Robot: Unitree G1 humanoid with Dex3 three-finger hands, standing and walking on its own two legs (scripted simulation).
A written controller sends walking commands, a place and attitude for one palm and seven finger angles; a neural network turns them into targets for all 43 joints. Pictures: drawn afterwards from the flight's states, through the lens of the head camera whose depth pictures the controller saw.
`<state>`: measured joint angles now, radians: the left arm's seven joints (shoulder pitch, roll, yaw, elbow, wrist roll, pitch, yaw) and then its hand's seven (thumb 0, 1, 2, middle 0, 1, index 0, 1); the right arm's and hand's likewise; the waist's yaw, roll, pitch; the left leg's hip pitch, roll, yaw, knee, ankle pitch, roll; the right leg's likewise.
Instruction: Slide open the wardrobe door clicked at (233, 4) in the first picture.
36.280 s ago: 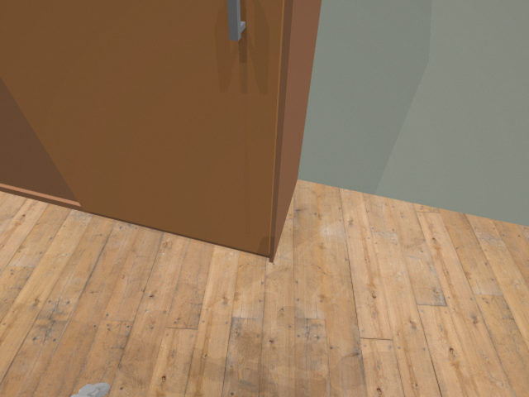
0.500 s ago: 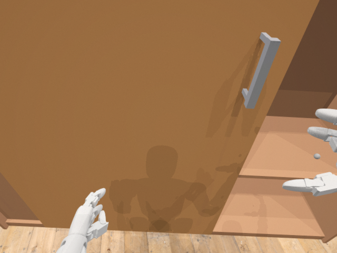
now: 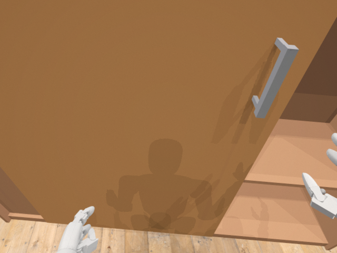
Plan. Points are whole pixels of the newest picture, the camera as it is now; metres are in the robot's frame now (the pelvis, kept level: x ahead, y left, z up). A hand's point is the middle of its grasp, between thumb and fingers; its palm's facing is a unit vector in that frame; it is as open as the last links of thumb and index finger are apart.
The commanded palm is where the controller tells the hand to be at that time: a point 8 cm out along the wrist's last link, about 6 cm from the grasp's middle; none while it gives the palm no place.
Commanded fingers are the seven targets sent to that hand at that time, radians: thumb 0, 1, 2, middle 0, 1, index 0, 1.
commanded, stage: draw the hand back to the body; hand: right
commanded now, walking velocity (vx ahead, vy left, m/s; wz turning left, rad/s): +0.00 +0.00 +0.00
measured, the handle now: (269, 79) +0.39 -0.20 +0.27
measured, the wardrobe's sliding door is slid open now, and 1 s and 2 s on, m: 0.66 0.66 0.66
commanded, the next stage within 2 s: step back with the hand held close in 0.46 s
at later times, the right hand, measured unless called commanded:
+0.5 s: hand (326, 197) +0.18 -0.27 +0.16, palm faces +0.46 +0.81 -0.35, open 7.5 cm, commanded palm +0.13 -0.30 +0.18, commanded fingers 0.00 -0.90 -0.90 0.20 0.30 0.20 0.30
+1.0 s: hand out of the picture +0.15 -0.29 +0.16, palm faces +0.37 +0.78 -0.50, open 7.4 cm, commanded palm +0.10 -0.32 +0.17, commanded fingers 0.00 -0.90 -0.90 0.20 0.30 0.20 0.30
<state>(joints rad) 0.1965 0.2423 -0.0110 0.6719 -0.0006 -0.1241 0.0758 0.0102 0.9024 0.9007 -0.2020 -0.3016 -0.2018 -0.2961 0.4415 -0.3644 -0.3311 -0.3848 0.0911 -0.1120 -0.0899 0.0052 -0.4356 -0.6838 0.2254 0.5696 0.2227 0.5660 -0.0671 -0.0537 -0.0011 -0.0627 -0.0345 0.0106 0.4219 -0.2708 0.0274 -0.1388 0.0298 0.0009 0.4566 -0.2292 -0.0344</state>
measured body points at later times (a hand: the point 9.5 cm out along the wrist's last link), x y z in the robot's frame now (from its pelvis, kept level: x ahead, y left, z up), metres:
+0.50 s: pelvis +0.00 +0.00 +0.00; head -0.03 +0.01 +0.45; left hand +0.20 +0.21 -0.07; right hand +0.15 -0.31 +0.18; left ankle -0.02 +0.10 -0.74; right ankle +0.02 -0.10 -0.74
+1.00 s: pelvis -0.04 -0.03 +0.00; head -0.03 -0.02 +0.45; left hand +0.14 +0.22 -0.08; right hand +0.13 -0.33 +0.18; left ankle -0.02 +0.10 -0.74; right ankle +0.02 -0.10 -0.74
